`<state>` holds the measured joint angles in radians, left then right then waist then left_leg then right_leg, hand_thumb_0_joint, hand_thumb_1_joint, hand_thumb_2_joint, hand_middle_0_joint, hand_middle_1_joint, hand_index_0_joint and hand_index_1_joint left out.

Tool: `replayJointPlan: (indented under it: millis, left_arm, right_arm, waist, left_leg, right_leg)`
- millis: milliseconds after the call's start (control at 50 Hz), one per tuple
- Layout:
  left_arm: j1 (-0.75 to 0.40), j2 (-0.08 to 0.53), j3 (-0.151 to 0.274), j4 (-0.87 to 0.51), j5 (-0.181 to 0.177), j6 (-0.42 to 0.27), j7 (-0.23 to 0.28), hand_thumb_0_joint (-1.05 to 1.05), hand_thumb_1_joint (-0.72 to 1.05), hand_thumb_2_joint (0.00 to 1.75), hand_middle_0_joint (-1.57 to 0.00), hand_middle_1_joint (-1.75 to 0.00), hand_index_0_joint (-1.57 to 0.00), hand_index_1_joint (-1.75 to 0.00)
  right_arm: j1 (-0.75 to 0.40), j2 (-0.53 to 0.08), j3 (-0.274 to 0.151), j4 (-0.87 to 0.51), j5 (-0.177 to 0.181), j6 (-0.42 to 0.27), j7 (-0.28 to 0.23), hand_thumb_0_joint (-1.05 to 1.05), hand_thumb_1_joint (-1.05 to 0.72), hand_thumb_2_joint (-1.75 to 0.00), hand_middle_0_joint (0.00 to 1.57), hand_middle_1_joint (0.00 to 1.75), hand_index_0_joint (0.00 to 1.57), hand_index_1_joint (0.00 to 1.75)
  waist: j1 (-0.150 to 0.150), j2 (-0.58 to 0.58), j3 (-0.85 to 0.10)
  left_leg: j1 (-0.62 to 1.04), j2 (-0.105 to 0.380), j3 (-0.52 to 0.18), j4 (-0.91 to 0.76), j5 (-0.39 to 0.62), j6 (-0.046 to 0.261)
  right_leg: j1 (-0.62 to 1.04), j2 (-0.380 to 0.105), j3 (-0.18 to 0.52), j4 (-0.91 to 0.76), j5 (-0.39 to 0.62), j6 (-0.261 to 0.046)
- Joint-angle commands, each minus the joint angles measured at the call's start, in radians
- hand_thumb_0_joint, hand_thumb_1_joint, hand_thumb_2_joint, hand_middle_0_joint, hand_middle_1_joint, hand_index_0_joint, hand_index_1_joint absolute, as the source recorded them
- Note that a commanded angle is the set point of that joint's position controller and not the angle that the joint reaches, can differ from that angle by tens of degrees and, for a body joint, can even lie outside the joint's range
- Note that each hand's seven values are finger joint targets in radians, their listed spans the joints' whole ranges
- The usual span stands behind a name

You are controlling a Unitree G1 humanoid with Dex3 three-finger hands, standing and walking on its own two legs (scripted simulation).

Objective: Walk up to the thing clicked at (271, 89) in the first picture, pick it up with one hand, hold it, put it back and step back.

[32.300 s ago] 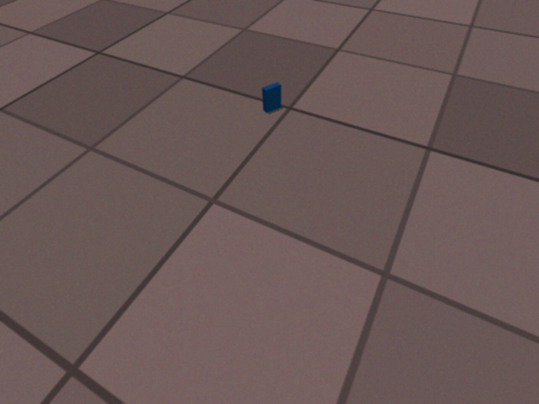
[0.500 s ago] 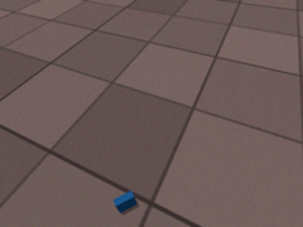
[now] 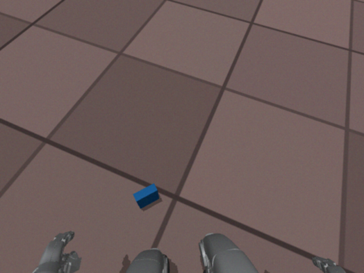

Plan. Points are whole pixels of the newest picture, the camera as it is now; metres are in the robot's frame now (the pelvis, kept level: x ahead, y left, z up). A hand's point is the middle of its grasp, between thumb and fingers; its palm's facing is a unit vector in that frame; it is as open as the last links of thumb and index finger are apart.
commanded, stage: step back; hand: left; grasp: from the side
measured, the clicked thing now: (147, 196) +0.42 +0.17 -0.68
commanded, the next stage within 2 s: none
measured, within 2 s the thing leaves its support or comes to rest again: neither
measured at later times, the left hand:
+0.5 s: hand out of the picture +0.01 +0.25 -0.14, palm faces -0.02 -0.92 -0.40, open 7.4 cm
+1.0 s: hand out of the picture -0.18 +0.23 -0.15, palm faces -0.06 -0.92 -0.40, open 7.4 cm
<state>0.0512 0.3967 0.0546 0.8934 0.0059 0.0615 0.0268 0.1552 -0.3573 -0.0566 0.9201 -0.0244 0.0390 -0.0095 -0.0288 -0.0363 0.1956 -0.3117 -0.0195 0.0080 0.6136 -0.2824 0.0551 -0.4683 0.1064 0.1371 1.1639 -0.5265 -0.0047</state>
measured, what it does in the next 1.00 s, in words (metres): walks backwards: right foot, then left foot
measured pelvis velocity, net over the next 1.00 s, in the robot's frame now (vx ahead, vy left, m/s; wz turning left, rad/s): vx -0.27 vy -0.03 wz -0.05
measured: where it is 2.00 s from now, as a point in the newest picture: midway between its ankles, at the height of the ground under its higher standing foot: outside the picture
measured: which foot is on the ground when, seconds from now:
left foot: down 0.00-0.22, up 0.24-0.52, down 0.54-0.94, up 0.96-1.00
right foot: up 0.00-0.18, down 0.20-0.56, up 0.58-0.90, down 0.92-1.00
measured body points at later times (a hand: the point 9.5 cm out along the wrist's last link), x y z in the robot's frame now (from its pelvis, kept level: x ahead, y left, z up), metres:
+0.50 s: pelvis -0.11 -0.01 +0.00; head -0.05 -0.02 +0.44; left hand +0.01 +0.30 -0.11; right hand -0.03 -0.33 -0.13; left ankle -0.14 +0.11 -0.71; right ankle -0.07 -0.14 -0.73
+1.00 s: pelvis -0.27 -0.03 -0.01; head -0.21 -0.05 +0.44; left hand -0.18 +0.28 -0.12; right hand -0.15 -0.36 -0.13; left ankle -0.18 +0.10 -0.70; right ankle -0.28 -0.16 -0.73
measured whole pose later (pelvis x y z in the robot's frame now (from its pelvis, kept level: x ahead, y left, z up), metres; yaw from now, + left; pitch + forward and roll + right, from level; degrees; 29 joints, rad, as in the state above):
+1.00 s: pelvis -0.27 -0.03 -0.01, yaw -3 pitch -2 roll +0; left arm 0.21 0.36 0.07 0.85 0.03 0.04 -0.01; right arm 0.11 -0.41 -0.06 0.83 0.00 0.07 -0.02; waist 0.02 0.04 0.16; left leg -0.51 -0.02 -0.11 0.90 -0.44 -0.01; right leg -0.26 0.01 0.04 0.68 -0.39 -0.01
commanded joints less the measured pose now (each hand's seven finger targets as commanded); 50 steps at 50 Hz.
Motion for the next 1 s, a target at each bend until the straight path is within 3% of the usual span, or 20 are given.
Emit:
replayJointPlan:
  millis: [0,100,160,180,200,220,300,440,500,520,540,560,620,760,840,880,900,920,940,980]
  left_arm:
    - [0.039,0.170,0.059,-0.088,0.009,-0.028,0.005,0.00,0.90,0.90,-0.20,-0.30,-0.20,-0.30]
    - [0.108,0.156,0.068,-0.081,0.013,-0.034,-0.008,0.00,0.90,0.90,-0.20,-0.30,-0.20,-0.30]
    - [0.223,0.141,0.072,-0.039,0.023,-0.044,-0.012,0.00,0.90,0.90,-0.20,-0.30,-0.20,-0.30]
    - [0.233,0.179,0.082,-0.047,0.035,-0.052,-0.009,0.00,0.90,0.90,-0.20,-0.30,-0.20,-0.30]
    - [0.177,0.278,0.105,-0.072,0.028,-0.051,-0.012,0.00,0.90,0.90,-0.20,-0.30,-0.20,-0.30]
    - [0.120,0.336,0.114,-0.112,0.035,-0.052,-0.013,0.00,0.90,0.90,-0.20,-0.30,-0.20,-0.30]
    - [0.007,0.214,0.091,-0.167,0.026,-0.057,0.002,0.00,0.90,0.90,-0.20,-0.30,-0.20,-0.30]
    - [0.118,0.198,0.078,-0.183,0.024,-0.037,0.006,0.00,0.90,0.90,-0.20,-0.30,-0.20,-0.30]
    - [0.081,0.200,0.067,-0.208,0.010,-0.022,-0.004,0.00,0.90,0.90,-0.20,-0.30,-0.20,-0.30]
    - [0.110,0.167,0.060,-0.214,0.007,-0.019,-0.007,0.00,0.90,0.90,-0.20,-0.30,-0.20,-0.30]
    - [0.055,0.166,0.063,-0.224,0.000,-0.022,0.000,0.00,0.90,0.90,-0.20,-0.30,-0.20,-0.30]
    - [-0.002,0.187,0.080,-0.213,0.016,-0.021,0.010,0.00,0.90,0.90,-0.20,-0.30,-0.20,-0.30]
    - [0.114,0.170,0.079,-0.163,-0.006,-0.019,0.007,0.00,0.90,0.90,-0.20,-0.30,-0.20,-0.30]
    - [0.134,0.157,0.080,-0.170,0.011,-0.032,-0.007,0.00,0.90,0.90,-0.20,-0.30,-0.20,-0.30]
    - [0.213,0.143,0.077,-0.120,0.014,-0.043,-0.013,0.00,0.90,0.90,-0.20,-0.30,-0.20,-0.30]
    - [0.281,0.165,0.086,-0.079,0.026,-0.049,-0.014,0.00,0.90,0.90,-0.20,-0.30,-0.20,-0.30]
    - [0.278,0.220,0.100,-0.090,0.041,-0.053,-0.014,0.00,0.90,0.90,-0.20,-0.30,-0.20,-0.30]
    - [0.219,0.336,0.125,-0.114,0.031,-0.046,-0.018,0.00,0.90,0.90,-0.20,-0.30,-0.20,-0.30]
    - [0.156,0.370,0.125,-0.153,0.043,-0.050,-0.015,0.00,0.90,0.90,-0.20,-0.30,-0.20,-0.30]
    - [0.011,0.268,0.096,-0.183,0.029,-0.057,-0.004,0.00,0.90,0.90,-0.20,-0.30,-0.20,-0.30]
  right_arm:
    - [0.046,-0.261,-0.069,-0.099,0.001,-0.037,-0.029,0.00,-0.90,-0.90,0.20,0.30,0.20,0.30]
    - [0.009,-0.282,-0.067,-0.135,-0.001,-0.028,-0.024,0.00,-0.90,-0.90,0.20,0.30,0.20,0.30]
    - [-0.026,-0.283,-0.061,-0.142,0.015,-0.016,-0.016,0.00,-0.90,-0.90,0.20,0.30,0.20,0.30]
    - [-0.023,-0.248,-0.048,-0.141,0.023,-0.015,-0.013,0.00,-0.90,-0.90,0.20,0.30,0.20,0.30]
    - [-0.063,-0.202,-0.041,-0.158,0.032,-0.015,-0.011,0.00,-0.90,-0.90,0.20,0.30,0.20,0.30]
    - [-0.077,-0.221,-0.052,-0.145,0.027,-0.007,-0.024,0.00,-0.90,-0.90,0.20,0.30,0.20,0.30]
    - [0.034,-0.222,-0.040,-0.101,0.037,-0.014,-0.026,0.00,-0.90,-0.90,0.20,0.30,0.20,0.30]
    - [0.041,-0.192,-0.032,-0.127,0.016,-0.029,-0.022,0.00,-0.90,-0.90,0.20,0.30,0.20,0.30]
    - [0.107,-0.218,-0.054,-0.102,-0.002,-0.041,-0.017,0.00,-0.90,-0.90,0.20,0.30,0.20,0.30]
    - [0.091,-0.280,-0.069,-0.115,-0.015,-0.046,-0.016,0.00,-0.90,-0.90,0.20,0.30,0.20,0.30]
    - [0.033,-0.390,-0.088,-0.135,-0.004,-0.040,-0.003,0.00,-0.90,-0.90,0.20,0.30,0.20,0.30]
    - [0.040,-0.397,-0.094,-0.136,-0.012,-0.044,-0.006,0.00,-0.90,-0.90,0.20,0.30,0.20,0.30]
    - [-0.056,-0.283,-0.057,-0.148,-0.010,-0.045,-0.021,0.00,-0.90,-0.90,0.20,0.30,0.20,0.30]
    - [0.020,-0.272,-0.064,-0.167,-0.004,-0.042,-0.026,0.00,-0.90,-0.90,0.20,0.30,0.20,0.30]
    - [-0.017,-0.297,-0.067,-0.184,-0.001,-0.021,-0.018,0.00,-0.90,-0.90,0.20,0.30,0.20,0.30]
    - [-0.039,-0.284,-0.061,-0.187,0.015,-0.008,-0.014,0.00,-0.90,-0.90,0.20,0.30,0.20,0.30]
    - [-0.036,-0.242,-0.048,-0.197,0.021,-0.007,-0.012,0.00,-0.90,-0.90,0.20,0.30,0.20,0.30]
    - [-0.103,-0.204,-0.047,-0.217,0.031,-0.009,-0.023,0.00,-0.90,-0.90,0.20,0.30,0.20,0.30]
    - [-0.111,-0.243,-0.062,-0.211,0.018,-0.002,-0.031,0.00,-0.90,-0.90,0.20,0.30,0.20,0.30]
    - [0.003,-0.242,-0.059,-0.154,0.029,-0.003,-0.028,0.00,-0.90,-0.90,0.20,0.30,0.20,0.30]
  waist:
    - [-0.011,0.127,-0.245]
    - [0.000,0.175,-0.269]
    - [0.055,0.158,-0.297]
    - [0.056,0.086,-0.291]
    - [0.059,-0.161,-0.215]
    - [0.084,-0.254,-0.166]
    - [0.010,-0.107,-0.162]
    - [0.071,-0.155,-0.251]
    - [0.021,-0.098,-0.274]
    - [0.033,0.040,-0.282]
    - [0.005,0.272,-0.254]
    - [-0.045,0.259,-0.222]
    - [0.053,0.137,-0.195]
    - [-0.002,0.192,-0.251]
    - [0.025,0.238,-0.301]
    - [0.055,0.214,-0.300]
    - [0.052,0.077,-0.269]
    - [0.097,-0.236,-0.209]
    - [0.097,-0.242,-0.128]
    - [-0.002,-0.070,-0.110]
  left_leg:
    - [0.289,0.295,-0.280,-0.104,0.624,0.224]
    - [0.195,0.270,-0.246,-0.095,0.447,0.182]
    - [0.076,0.229,-0.202,-0.034,0.322,0.106]
    - [-0.042,0.191,-0.179,0.010,0.197,0.051]
    - [-0.194,-0.017,-0.072,0.185,-0.083,-0.028]
    - [-0.138,-0.081,-0.092,0.454,-0.345,-0.052]
    - [-0.165,-0.111,-0.168,0.610,-0.214,-0.059]
    - [-0.099,-0.021,-0.041,0.092,-0.206,-0.059]
    - [0.110,0.012,-0.055,-0.180,0.139,-0.029]
    - [0.192,0.171,-0.261,-0.207,0.247,0.024]
    - [0.093,0.356,-0.475,-0.253,0.390,0.177]
    - [0.001,0.433,-0.607,-0.290,0.393,0.272]
    - [0.078,0.298,-0.303,-0.186,0.502,0.186]
    - [0.270,0.293,-0.259,-0.105,0.535,0.211]
    - [0.180,0.234,-0.207,-0.063,0.413,0.149]
    - [0.014,0.193,-0.194,-0.025,0.278,0.070]
    - [-0.147,0.111,-0.188,0.068,0.099,0.019]
    - [-0.221,-0.089,-0.084,0.314,-0.247,-0.043]
    - [-0.172,-0.060,-0.167,0.530,-0.337,-0.066]
    - [-0.164,-0.092,-0.218,0.630,-0.228,-0.050]
  right_leg:
    - [-0.044,-0.044,0.015,-0.096,-0.019,0.028]
    - [0.115,-0.076,-0.081,-0.387,0.046,0.009]
    - [0.317,-0.081,-0.129,-0.698,0.291,-0.033]
    - [0.377,-0.161,-0.003,-0.739,0.317,-0.062]
    - [0.307,-0.347,0.280,-0.800,0.374,-0.190]
    - [0.124,-0.519,0.449,-0.860,0.449,-0.330]
    - [0.198,-0.330,0.120,-0.731,0.709,-0.218]
    - [0.435,-0.327,0.088,-0.605,0.801,-0.201]
    - [0.270,-0.274,0.055,-0.512,0.638,-0.117]
    - [0.122,-0.191,0.024,-0.427,0.428,-0.070]
    - [0.059,-0.015,-0.106,-0.260,0.033,-0.019]
    - [0.062,-0.011,0.017,-0.046,-0.130,-0.010]
    - [-0.030,-0.005,0.065,0.109,-0.022,-0.022]
    - [-0.011,-0.057,-0.007,-0.187,-0.010,0.038]
    - [0.196,-0.073,-0.120,-0.564,0.138,0.011]
    - [0.350,-0.087,-0.123,-0.724,0.309,-0.023]
    - [0.390,-0.199,0.071,-0.761,0.246,-0.060]
    - [0.211,-0.430,0.351,-0.848,0.301,-0.229]
    - [0.013,-0.545,0.473,-0.899,0.312,-0.315]
    - [0.040,-0.397,0.191,-0.789,0.491,-0.233]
